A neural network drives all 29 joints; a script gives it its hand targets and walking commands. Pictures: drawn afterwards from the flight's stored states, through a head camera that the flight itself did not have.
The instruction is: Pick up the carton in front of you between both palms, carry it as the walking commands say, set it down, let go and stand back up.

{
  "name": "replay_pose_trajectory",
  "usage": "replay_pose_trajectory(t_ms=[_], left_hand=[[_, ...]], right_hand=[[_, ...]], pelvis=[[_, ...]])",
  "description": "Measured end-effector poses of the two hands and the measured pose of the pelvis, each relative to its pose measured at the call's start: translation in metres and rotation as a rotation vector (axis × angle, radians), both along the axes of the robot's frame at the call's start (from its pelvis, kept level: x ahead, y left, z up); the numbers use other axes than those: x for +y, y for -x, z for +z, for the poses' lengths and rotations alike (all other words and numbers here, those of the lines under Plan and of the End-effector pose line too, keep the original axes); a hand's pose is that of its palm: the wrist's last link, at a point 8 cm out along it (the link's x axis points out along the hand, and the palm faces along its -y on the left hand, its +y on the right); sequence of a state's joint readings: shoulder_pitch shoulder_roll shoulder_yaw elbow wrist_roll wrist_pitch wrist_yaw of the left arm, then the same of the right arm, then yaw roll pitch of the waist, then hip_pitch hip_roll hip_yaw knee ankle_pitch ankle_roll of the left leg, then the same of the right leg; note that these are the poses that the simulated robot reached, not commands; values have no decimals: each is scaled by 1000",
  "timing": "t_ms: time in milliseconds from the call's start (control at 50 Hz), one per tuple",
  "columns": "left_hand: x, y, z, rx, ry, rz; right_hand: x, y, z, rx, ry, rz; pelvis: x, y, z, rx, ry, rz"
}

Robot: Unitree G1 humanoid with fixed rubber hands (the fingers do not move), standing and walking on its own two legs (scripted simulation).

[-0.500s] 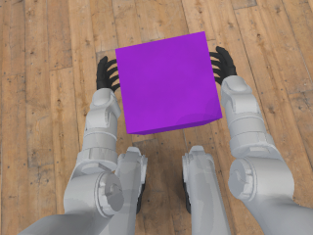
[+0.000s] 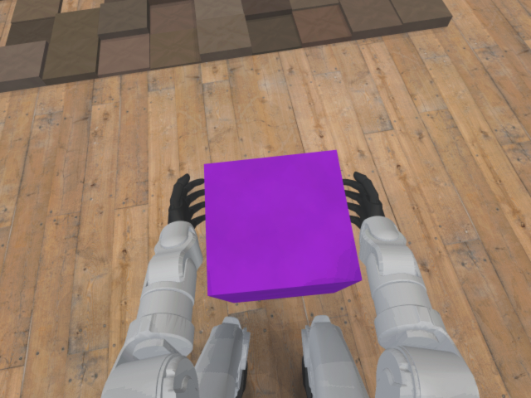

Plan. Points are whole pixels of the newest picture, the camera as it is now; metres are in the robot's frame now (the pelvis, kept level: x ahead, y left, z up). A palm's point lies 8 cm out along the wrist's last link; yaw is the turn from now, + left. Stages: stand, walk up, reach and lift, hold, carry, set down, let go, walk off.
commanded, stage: reach and lift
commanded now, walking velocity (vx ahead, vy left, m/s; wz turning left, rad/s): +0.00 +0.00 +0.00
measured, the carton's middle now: (277, 237) +0.38 -0.01 -0.12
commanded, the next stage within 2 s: hold in 1.66 s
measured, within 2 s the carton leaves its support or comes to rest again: neither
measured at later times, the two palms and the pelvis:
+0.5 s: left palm (138, 193) +0.35 +0.15 +0.12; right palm (407, 202) +0.34 -0.15 +0.11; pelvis +0.04 +0.01 +0.12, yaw -1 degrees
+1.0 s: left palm (112, 176) +0.34 +0.15 +0.18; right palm (432, 193) +0.32 -0.15 +0.17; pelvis +0.03 +0.01 +0.14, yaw -1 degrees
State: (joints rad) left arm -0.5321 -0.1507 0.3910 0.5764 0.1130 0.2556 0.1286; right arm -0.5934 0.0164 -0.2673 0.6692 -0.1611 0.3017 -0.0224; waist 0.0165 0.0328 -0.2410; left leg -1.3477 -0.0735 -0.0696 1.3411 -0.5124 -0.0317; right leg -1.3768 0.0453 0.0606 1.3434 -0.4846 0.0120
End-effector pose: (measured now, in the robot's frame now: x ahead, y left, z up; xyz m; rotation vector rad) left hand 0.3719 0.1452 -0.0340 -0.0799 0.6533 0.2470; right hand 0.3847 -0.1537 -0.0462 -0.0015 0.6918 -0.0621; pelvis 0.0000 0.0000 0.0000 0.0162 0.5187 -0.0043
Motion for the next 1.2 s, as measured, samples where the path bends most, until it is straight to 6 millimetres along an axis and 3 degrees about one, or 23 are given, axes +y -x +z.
replay_pose_trajectory(t_ms=[380,660,740,960,1200], left_hand=[[3,18,118,-1,-11,-61],[8,27,198,-22,-42,-121],[8,30,208,-6,-55,-132],[6,34,211,10,-59,-129],[4,28,217,3,-72,-130]], right_hand=[[3,34,121,-5,6,-58],[9,55,203,-29,29,-85],[9,58,212,-13,42,-78],[7,62,214,2,38,-78],[5,53,221,-5,48,-63]], pelvis=[[4,-35,100,-270,18,-2],[9,-44,141,-509,24,-5],[10,-40,144,-555,25,-7],[9,-28,144,-592,24,-9],[4,-36,148,-595,21,-5]])
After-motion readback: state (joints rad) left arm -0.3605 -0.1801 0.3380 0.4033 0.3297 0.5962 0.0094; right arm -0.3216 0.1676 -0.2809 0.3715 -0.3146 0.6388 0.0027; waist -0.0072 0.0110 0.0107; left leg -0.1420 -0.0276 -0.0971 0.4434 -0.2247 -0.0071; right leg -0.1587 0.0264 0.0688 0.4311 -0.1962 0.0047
